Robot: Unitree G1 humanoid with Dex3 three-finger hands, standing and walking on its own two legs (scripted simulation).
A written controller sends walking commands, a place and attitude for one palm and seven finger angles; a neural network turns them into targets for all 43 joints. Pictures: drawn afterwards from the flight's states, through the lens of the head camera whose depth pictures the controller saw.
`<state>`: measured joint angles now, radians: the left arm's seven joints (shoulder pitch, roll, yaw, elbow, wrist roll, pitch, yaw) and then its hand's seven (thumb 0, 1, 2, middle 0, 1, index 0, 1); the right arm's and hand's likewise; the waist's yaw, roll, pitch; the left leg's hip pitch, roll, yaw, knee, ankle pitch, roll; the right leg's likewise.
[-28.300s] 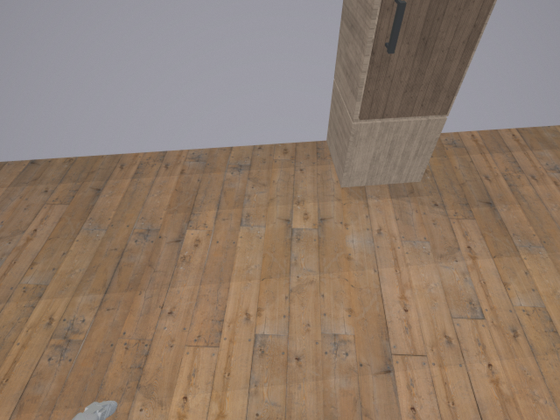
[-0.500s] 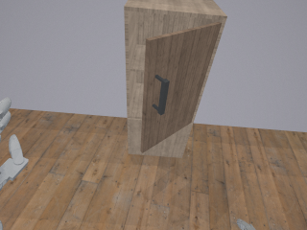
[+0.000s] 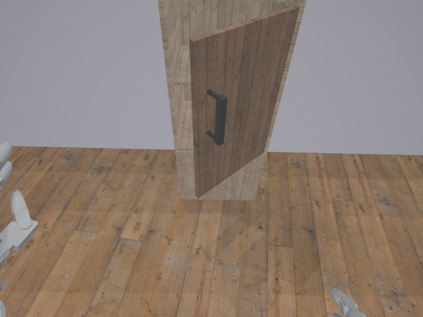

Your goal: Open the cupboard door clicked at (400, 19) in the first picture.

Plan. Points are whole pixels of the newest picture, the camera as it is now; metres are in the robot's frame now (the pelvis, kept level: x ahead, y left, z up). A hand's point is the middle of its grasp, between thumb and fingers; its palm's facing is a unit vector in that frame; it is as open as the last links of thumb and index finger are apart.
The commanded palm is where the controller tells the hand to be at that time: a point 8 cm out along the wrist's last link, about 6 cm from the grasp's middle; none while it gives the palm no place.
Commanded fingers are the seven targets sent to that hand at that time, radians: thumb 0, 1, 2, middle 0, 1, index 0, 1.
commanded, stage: let the arm hang, fingers relaxed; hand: left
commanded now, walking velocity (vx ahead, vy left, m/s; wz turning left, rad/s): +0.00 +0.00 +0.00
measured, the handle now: (215, 118) +0.61 +0.03 +0.04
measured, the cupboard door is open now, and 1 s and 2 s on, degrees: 42 42 42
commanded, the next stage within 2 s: look to check the result in 1.10 s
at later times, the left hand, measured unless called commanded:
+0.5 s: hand out of the picture -0.03 +0.20 -0.16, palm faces +0.08 -0.97 -0.25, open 7.1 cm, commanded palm none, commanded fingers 0.00 0.90 0.90 -0.20 -0.30 -0.20 -0.30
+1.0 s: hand out of the picture +0.04 +0.20 -0.16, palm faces +0.07 -0.97 -0.22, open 7.4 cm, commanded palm none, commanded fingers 0.00 0.90 0.90 -0.20 -0.30 -0.20 -0.30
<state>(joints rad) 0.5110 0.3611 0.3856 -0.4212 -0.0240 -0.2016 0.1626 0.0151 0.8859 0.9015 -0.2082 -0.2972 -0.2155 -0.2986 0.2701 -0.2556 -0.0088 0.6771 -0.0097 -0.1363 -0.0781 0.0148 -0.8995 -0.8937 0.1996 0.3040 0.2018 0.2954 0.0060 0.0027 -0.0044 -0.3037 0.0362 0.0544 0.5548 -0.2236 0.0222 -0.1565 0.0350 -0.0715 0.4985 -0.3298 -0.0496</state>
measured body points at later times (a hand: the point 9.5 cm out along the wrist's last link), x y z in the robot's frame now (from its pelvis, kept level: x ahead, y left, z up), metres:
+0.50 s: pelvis +0.01 +0.00 +0.01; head +0.04 +0.00 +0.46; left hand -0.03 +0.25 -0.14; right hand +0.02 -0.23 -0.15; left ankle +0.04 +0.12 -0.73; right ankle +0.00 -0.10 -0.73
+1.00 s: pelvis +0.01 +0.01 +0.01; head +0.02 +0.01 +0.46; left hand +0.03 +0.25 -0.14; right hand +0.06 -0.22 -0.15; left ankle +0.04 +0.12 -0.73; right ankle +0.00 -0.10 -0.73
